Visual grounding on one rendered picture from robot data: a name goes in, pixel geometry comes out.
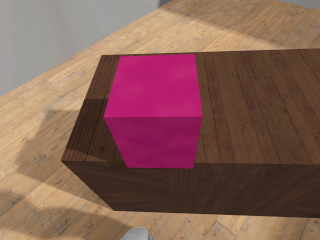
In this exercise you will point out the pedestal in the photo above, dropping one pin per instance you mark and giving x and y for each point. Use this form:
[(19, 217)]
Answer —
[(258, 151)]

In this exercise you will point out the carton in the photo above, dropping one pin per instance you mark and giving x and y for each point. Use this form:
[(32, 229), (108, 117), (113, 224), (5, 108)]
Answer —
[(154, 110)]

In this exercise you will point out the left robot thigh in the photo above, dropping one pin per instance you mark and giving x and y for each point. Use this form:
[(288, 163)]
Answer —
[(137, 233)]

